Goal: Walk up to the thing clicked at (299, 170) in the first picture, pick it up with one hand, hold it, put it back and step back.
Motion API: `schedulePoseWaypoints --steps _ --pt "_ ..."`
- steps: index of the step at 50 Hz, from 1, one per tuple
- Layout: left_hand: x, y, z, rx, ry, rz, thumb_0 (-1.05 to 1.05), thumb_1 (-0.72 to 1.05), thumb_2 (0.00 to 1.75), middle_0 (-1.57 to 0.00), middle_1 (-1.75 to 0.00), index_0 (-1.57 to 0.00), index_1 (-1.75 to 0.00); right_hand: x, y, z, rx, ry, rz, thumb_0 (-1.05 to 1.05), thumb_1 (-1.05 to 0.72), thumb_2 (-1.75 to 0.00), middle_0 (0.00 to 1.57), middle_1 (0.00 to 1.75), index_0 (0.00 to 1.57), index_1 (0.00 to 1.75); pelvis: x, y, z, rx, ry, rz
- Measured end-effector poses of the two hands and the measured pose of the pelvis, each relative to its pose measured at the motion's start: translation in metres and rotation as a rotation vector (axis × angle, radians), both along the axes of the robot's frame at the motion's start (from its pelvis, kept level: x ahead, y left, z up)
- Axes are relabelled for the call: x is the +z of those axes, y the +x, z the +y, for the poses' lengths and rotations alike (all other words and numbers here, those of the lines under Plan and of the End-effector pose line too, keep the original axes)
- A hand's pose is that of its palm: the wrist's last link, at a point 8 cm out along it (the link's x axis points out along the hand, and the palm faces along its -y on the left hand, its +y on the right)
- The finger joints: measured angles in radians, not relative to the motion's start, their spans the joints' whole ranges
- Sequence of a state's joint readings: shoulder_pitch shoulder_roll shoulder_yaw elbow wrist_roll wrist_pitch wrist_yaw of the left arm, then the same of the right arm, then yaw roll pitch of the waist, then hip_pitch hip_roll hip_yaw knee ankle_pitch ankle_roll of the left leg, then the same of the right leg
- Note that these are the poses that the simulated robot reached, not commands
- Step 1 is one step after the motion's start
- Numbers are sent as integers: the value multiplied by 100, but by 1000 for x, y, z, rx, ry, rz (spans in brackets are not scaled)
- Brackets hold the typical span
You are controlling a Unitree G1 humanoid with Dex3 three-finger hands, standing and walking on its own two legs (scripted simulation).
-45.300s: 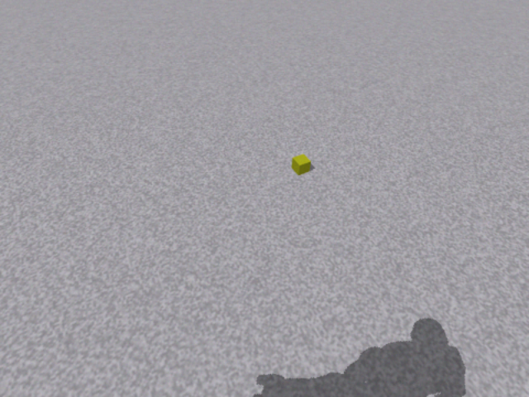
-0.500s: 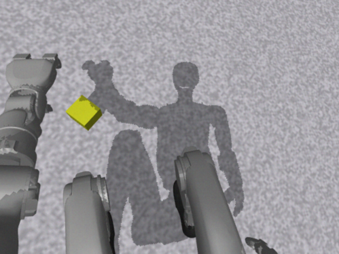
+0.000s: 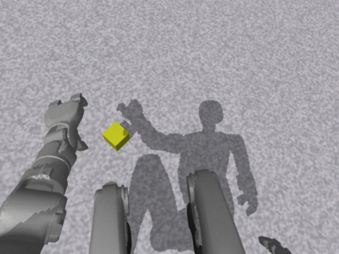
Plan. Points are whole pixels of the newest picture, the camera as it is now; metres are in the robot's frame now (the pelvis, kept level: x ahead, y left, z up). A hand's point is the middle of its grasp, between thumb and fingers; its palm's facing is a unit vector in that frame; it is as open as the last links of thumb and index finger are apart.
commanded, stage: withdraw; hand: left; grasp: from above
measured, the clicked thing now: (116, 136) +0.54 +0.12 -0.42
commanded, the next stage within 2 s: approach in 0.02 s
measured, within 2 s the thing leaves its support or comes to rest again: neither
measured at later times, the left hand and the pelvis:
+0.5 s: hand (111, 133) +0.50 +0.12 -0.27, palm faces -0.43 -0.20 -0.88, open 14.9 cm; pelvis -0.01 -0.02 -0.09, yaw -1 degrees
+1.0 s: hand (117, 118) +0.56 +0.10 -0.28, palm faces -0.31 -0.29 -0.90, open 14.2 cm; pelvis +0.01 -0.01 -0.12, yaw -5 degrees
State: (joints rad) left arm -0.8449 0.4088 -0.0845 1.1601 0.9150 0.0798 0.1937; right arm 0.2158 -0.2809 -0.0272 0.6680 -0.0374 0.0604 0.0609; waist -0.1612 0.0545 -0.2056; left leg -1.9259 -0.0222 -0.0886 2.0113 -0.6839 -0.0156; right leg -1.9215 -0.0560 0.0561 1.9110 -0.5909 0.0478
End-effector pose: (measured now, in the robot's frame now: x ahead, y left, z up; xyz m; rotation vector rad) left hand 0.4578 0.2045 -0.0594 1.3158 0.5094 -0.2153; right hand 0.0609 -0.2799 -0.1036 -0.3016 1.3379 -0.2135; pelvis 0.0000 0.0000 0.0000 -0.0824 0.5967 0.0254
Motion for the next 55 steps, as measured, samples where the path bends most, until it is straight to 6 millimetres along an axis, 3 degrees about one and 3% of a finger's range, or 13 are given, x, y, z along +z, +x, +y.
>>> schedulePoseWaypoints --steps 5,10,17,25,30,34,40,46,50,55 --pt "-12 -9 -12 25 19 41 0 -37 88 -15 -90 -16 -89 2 11 -5 34 -14 -55 1 -90 -90 20 30 20 30 1 -5 -6 2 13 -7" --pt "-43 3 -36 -27 24 46 0 -46 87 -13 -94 -14 -93 -10 2 -13 52 -44 -55 1 -90 -90 20 30 20 30 -18 -9 -11 1 13 7" --pt "-92 30 -65 -42 53 -37 0 -53 74 -9 -98 -10 -96 -40 -40 -15 40 -39 55 1 -89 -90 20 30 20 30 -56 -10 -15 -9 4 36" --pt "-158 46 -76 71 99 17 0 -57 74 -6 -100 -7 -98 -74 -92 6 25 80 221 1 -89 -89 20 30 20 30 -90 -6 -16 -25 5 65" --pt "-196 58 -89 103 95 27 0 -56 74 -7 -100 -9 -98 -85 -116 24 28 168 305 1 -89 -90 20 30 20 30 -108 0 -15 -30 -4 65" --pt "-215 73 -104 125 71 8 0 -55 74 -8 -99 -9 -97 -85 -126 35 37 229 353 1 -90 -90 20 30 20 30 -117 5 -15 -37 -13 69" --pt "-216 97 -124 190 7 -42 0 -53 74 -10 -99 -11 -97 -77 -132 43 46 301 383 0 -90 -90 20 30 20 30 -121 12 -15 -47 -30 71" --pt "-188 112 -117 260 -37 -88 0 -49 75 -12 -95 -13 -94 -78 -134 42 32 353 363 0 -91 -90 20 30 20 30 -119 16 -13 -51 -45 50" --pt "-166 99 -92 221 47 -67 0 -47 80 -15 -89 -15 -90 -91 -129 37 24 377 324 0 -91 -90 20 30 20 30 -119 15 -11 -50 -43 38" --pt "-161 57 -60 182 146 36 0 -45 87 -16 -86 -15 -87 -107 -115 28 30 348 244 0 -90 -90 20 30 19 30 -120 5 -10 -39 -32 16"
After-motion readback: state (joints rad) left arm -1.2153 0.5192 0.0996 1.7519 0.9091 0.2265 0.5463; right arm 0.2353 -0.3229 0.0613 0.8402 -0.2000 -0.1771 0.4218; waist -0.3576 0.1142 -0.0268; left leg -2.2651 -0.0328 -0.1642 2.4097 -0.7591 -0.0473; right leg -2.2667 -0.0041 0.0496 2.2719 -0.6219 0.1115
